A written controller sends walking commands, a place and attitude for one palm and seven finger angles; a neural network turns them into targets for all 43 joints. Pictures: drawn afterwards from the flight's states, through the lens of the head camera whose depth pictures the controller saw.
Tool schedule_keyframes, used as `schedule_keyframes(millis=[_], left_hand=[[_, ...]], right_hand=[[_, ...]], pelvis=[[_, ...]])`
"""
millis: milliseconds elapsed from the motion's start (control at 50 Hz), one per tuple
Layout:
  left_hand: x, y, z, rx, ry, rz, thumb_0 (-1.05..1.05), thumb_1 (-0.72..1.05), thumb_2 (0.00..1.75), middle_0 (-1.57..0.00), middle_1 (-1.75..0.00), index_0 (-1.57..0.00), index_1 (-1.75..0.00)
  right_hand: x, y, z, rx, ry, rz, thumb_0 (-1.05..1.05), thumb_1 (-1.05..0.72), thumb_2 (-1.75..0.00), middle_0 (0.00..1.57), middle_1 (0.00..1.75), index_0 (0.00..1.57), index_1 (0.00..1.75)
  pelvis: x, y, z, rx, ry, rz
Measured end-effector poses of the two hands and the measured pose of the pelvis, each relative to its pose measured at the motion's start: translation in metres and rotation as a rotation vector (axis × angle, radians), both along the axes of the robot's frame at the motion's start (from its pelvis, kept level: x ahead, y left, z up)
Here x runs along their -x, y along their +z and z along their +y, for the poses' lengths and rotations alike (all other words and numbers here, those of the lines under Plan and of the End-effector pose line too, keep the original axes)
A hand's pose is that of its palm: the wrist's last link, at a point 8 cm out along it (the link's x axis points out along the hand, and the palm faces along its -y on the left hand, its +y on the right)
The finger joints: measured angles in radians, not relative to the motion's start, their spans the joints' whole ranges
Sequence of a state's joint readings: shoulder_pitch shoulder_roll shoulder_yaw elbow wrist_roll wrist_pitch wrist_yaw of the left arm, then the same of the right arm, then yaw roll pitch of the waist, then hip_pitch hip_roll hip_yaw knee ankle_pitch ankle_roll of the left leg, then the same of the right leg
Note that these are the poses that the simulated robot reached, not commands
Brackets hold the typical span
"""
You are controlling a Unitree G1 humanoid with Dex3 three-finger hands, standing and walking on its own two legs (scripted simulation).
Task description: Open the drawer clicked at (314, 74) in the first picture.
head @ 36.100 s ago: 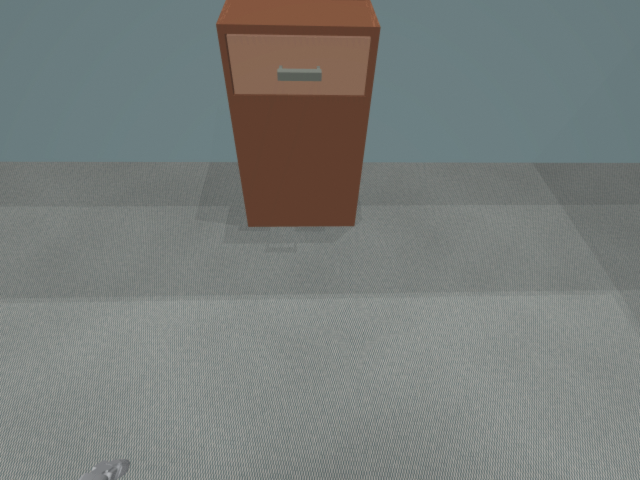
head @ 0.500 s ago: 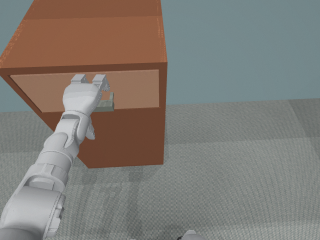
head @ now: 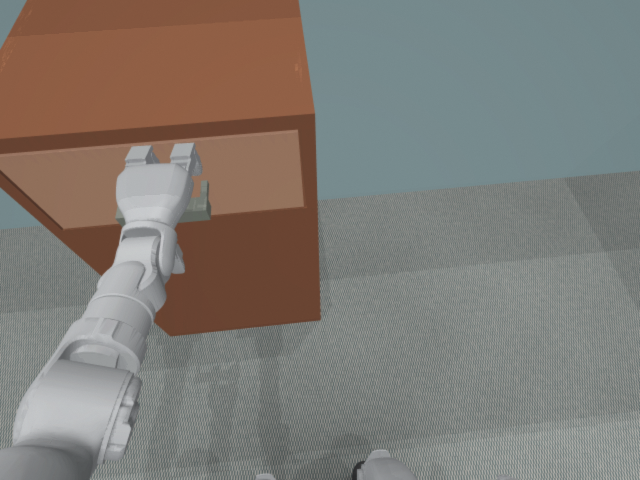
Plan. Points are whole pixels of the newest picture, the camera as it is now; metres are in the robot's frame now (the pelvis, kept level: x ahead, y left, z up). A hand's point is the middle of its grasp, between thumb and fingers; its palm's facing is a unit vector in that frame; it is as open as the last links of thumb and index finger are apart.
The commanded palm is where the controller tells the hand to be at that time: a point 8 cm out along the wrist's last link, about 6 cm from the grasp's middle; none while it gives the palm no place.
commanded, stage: lower the fingers behind the handle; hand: left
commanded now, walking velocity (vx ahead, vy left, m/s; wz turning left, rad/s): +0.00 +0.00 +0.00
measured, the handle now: (166, 200) +0.52 +0.23 -0.02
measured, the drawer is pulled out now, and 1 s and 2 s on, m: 0.00 0.00 0.00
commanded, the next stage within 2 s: close the thumb around the handle in 1.36 s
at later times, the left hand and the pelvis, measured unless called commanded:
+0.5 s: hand (172, 230) +0.46 +0.21 -0.02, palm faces +0.00 +0.03 -1.00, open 13.8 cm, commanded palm +0.43 +0.21 +0.04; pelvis +0.00 -0.01 -0.01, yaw +0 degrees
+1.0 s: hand (172, 240) +0.46 +0.22 -0.04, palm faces -0.03 +0.00 -1.00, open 13.9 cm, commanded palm +0.43 +0.22 +0.01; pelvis -0.01 -0.01 -0.03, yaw +1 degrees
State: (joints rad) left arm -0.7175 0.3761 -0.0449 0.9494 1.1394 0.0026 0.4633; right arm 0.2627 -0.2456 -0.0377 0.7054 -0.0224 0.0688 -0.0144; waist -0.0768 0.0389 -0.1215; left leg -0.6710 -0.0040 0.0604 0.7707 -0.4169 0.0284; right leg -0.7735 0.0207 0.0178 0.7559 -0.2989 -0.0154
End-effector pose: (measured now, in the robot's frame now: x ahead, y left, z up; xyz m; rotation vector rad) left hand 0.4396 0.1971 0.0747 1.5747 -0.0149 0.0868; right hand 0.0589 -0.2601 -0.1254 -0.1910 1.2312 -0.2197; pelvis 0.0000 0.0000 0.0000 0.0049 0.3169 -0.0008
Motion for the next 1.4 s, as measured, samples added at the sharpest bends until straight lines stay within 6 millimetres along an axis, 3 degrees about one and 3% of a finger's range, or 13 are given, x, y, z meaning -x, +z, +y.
schedule_keyframes(millis=[120,220,300,360,520,720,1000,1400], left_hand=[[0.012,-0.015,0.037,-0.058,0.19,0.127,0.0,-0.49,0.3,-0.32,-1.2,-0.32,-1.2],[0.012,-0.015,0.021,0.009,0.088,0.191,0.0,-0.49,0.3,-0.32,-1.2,-0.31,-1.2],[0.005,-0.014,-0.004,0.037,-0.047,0.151,0.0,-0.49,0.3,-0.33,-1.2,-0.31,-1.2],[-0.001,-0.019,-0.013,0.055,-0.066,0.096,0.0,-0.49,0.3,-0.32,-1.2,-0.32,-1.2],[0.003,-0.039,0.011,-0.031,0.092,0.076,0.0,-0.49,0.3,-0.31,-1.2,-0.32,-1.2],[0.0,-0.042,0.01,0.002,0.077,0.165,0.0,-0.49,0.3,-0.29,-1.19,-0.32,-1.2],[0.003,-0.063,0.018,0.005,0.051,0.094,0.0,-0.49,0.3,-0.28,-1.19,-0.3,-1.2],[0.002,-0.061,0.023,0.024,0.038,0.113,0.0,-0.49,0.3,-0.29,-1.19,-0.32,-1.2]], right_hand=[[0.005,-0.007,0.001,-0.027,-0.016,0.046,0.01,-0.91,-0.9,0.2,0.3,0.21,0.3],[0.003,0.0,-0.002,0.015,-0.002,0.046,0.01,-0.91,-0.9,0.2,0.3,0.21,0.3],[0.0,0.003,-0.01,0.046,0.007,0.023,0.01,-0.91,-0.9,0.2,0.3,0.21,0.3],[0.0,0.0,-0.014,0.048,0.009,0.016,0.01,-0.91,-0.9,0.2,0.3,0.21,0.3],[0.011,-0.017,-0.013,-0.002,-0.012,0.056,0.01,-0.91,-0.9,0.2,0.3,0.2,0.3],[0.022,-0.015,-0.01,0.002,-0.02,0.074,0.01,-0.91,-0.9,0.2,0.3,0.21,0.3],[0.032,-0.027,-0.016,0.03,-0.001,0.099,0.01,-0.91,-0.9,0.2,0.3,0.21,0.3],[0.037,-0.027,0.001,0.014,-0.008,0.102,0.01,-0.91,-0.9,0.2,0.3,0.21,0.3]], pelvis=[[-0.001,0.002,-0.002,0.003,0.012,0.009],[-0.005,0.004,-0.005,0.009,0.04,-0.01],[-0.005,0.0,-0.006,0.011,0.044,-0.001],[-0.004,-0.005,-0.006,0.009,0.033,0.021],[0.0,-0.013,-0.008,0.0,0.006,0.059],[0.001,-0.013,-0.011,0.003,0.021,0.055],[0.009,-0.03,-0.006,0.009,0.021,0.104],[0.008,-0.028,0.003,0.016,0.017,0.094]])
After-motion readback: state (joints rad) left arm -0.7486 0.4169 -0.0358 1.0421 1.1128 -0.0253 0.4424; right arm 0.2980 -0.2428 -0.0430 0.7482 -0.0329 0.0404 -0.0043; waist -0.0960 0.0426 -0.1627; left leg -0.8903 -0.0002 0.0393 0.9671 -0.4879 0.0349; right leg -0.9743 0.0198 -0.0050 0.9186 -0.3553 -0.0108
